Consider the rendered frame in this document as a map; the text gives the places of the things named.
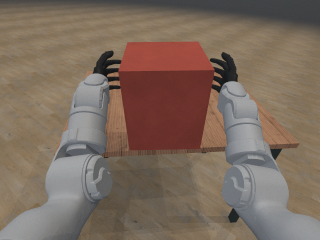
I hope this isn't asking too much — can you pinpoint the carton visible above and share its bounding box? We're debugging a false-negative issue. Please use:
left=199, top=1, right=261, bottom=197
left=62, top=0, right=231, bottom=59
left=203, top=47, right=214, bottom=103
left=118, top=41, right=215, bottom=151

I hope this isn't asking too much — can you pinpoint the robot right hand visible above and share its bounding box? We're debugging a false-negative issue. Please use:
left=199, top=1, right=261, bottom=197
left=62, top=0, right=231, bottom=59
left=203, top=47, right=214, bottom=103
left=210, top=52, right=238, bottom=93

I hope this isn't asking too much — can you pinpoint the left robot forearm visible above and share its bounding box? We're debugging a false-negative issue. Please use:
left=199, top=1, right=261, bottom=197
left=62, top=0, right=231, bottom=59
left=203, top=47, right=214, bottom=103
left=45, top=73, right=110, bottom=194

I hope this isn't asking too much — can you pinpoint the table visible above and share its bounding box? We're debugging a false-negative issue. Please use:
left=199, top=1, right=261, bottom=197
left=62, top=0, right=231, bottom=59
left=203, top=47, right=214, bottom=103
left=54, top=71, right=300, bottom=223

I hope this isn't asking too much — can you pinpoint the robot left hand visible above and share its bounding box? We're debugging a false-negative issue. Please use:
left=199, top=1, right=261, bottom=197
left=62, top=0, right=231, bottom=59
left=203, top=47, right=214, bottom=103
left=92, top=50, right=122, bottom=90

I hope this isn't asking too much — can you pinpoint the right robot upper arm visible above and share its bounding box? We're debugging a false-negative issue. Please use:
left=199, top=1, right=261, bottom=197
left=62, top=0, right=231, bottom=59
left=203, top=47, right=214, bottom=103
left=221, top=163, right=320, bottom=240

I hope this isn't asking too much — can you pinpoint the right robot forearm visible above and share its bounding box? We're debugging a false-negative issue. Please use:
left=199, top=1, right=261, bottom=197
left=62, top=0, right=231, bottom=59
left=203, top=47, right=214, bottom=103
left=217, top=81, right=289, bottom=197

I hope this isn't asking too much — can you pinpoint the left robot upper arm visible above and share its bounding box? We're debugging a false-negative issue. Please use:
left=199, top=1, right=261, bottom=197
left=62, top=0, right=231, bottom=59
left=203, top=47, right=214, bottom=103
left=0, top=153, right=113, bottom=240

